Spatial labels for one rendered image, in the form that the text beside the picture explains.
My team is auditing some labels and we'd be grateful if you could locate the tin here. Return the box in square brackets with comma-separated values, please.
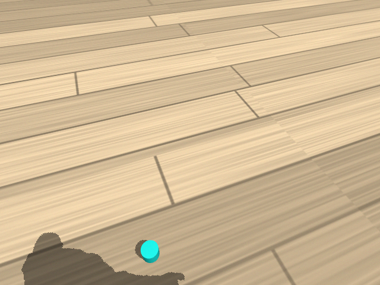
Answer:
[141, 240, 160, 263]

